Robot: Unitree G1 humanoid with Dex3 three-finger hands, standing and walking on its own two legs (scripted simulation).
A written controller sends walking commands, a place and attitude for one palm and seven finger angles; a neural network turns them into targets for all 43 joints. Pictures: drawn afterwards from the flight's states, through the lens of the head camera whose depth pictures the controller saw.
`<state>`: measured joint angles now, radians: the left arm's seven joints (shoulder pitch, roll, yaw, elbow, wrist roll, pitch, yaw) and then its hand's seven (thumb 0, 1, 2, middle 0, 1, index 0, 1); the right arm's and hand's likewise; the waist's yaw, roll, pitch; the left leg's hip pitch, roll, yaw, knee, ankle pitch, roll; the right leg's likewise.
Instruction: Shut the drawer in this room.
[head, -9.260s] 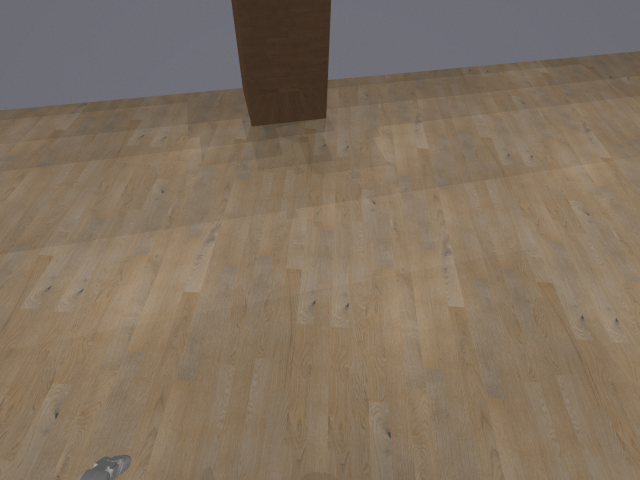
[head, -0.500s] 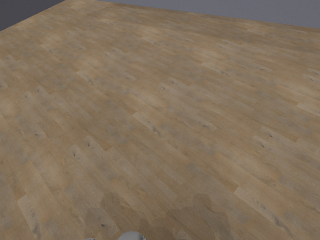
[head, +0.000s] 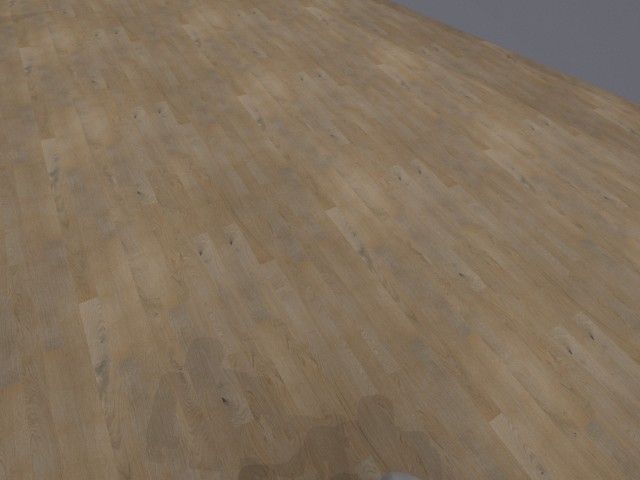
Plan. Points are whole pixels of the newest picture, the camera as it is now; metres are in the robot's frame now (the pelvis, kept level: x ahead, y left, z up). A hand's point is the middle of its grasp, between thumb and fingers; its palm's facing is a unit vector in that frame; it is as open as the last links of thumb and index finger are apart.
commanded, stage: turn or walk to find it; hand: left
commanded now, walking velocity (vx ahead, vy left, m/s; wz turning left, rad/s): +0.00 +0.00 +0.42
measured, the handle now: out of the picture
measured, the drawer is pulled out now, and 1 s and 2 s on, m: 0.26 0.26 0.26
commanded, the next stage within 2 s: none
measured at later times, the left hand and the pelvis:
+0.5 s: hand out of the picture +0.03 +0.14 -0.15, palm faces +0.22 -0.94 -0.26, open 7.4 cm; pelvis -0.02 -0.06 +0.00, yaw +13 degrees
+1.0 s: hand out of the picture -0.08 +0.21 -0.17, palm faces +0.47 -0.85 -0.24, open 7.4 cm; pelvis -0.04 -0.01 +0.00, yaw +25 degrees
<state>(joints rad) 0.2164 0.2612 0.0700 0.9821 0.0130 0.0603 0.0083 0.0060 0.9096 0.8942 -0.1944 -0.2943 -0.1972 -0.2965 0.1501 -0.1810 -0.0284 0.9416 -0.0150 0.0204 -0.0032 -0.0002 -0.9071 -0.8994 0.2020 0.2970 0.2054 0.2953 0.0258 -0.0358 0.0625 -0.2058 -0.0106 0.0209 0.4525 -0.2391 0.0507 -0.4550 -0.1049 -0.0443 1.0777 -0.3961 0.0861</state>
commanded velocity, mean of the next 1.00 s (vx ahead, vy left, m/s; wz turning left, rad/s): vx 0.00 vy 0.00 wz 0.42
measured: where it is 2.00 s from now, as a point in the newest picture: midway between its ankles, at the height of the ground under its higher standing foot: outside the picture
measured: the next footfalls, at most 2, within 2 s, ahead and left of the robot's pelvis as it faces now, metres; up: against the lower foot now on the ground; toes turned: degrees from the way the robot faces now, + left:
right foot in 0.28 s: +0.02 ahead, -0.15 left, +0.00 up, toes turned +3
left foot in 0.74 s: -0.04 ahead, +0.10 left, +0.00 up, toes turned +25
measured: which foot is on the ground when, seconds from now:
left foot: down 0.00-0.28, up 0.30-0.72, down 0.74-1.00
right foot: up 0.00-0.26, down 0.28-0.76, up 0.78-1.00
